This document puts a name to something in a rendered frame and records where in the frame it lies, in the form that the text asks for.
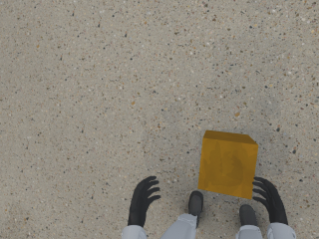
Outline robot thigh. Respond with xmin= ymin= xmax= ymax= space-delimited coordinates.
xmin=160 ymin=220 xmax=196 ymax=239
xmin=235 ymin=229 xmax=262 ymax=239

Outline robot right thigh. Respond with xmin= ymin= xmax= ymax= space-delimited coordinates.
xmin=235 ymin=229 xmax=262 ymax=239

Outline right robot hand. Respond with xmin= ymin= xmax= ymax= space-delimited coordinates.
xmin=252 ymin=176 xmax=288 ymax=225

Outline robot left thigh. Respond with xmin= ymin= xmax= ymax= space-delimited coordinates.
xmin=160 ymin=220 xmax=196 ymax=239

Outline robot left forearm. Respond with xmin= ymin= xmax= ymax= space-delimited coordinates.
xmin=121 ymin=225 xmax=148 ymax=239

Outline robot right forearm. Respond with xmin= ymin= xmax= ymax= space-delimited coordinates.
xmin=266 ymin=222 xmax=296 ymax=239

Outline carton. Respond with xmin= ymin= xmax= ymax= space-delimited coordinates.
xmin=197 ymin=129 xmax=258 ymax=200

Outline left robot hand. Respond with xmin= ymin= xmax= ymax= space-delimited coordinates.
xmin=128 ymin=175 xmax=161 ymax=228

